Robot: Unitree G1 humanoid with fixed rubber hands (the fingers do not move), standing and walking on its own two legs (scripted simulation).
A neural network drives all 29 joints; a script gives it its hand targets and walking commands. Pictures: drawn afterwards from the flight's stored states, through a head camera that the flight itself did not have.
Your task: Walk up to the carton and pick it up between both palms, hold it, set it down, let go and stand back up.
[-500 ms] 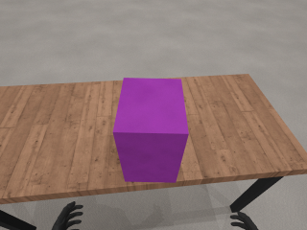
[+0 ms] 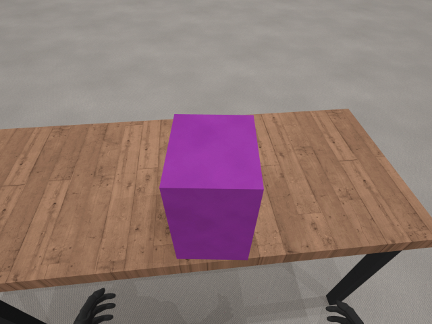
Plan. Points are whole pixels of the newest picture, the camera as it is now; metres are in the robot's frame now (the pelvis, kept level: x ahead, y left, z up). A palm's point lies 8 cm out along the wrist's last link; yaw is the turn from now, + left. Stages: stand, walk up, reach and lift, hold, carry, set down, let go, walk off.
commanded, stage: stand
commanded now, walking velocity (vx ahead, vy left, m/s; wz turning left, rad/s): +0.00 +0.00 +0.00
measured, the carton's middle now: (213, 191) +0.39 +0.00 +0.02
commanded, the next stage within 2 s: none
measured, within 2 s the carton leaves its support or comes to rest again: neither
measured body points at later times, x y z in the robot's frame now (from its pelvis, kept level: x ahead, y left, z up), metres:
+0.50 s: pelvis +0.00 +0.00 +0.00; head -0.01 +0.00 +0.45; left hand +0.16 +0.25 -0.09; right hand +0.12 -0.26 -0.10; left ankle +0.00 +0.12 -0.74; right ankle -0.01 -0.10 -0.74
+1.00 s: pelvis -0.01 +0.00 +0.00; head -0.02 -0.01 +0.45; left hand +0.15 +0.25 -0.10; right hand +0.11 -0.27 -0.10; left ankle +0.00 +0.12 -0.74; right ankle -0.01 -0.10 -0.74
